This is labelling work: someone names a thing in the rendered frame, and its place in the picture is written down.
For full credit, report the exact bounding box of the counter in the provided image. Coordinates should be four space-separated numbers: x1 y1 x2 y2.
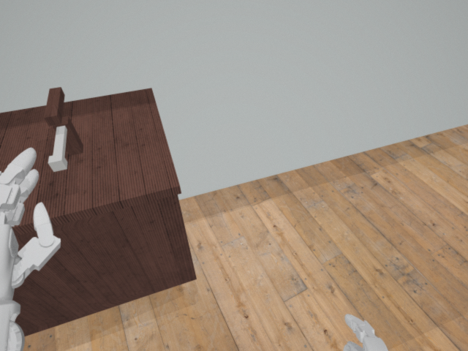
0 87 197 336

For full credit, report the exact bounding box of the left robot forearm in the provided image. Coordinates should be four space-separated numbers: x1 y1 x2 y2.
0 300 25 351

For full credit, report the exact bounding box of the robot right hand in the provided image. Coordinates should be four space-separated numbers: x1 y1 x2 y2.
343 314 388 351

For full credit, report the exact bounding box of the robot left hand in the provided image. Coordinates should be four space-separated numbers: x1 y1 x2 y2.
0 148 61 301

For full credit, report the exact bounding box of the tap lever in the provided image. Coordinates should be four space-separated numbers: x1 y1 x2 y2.
48 126 67 172

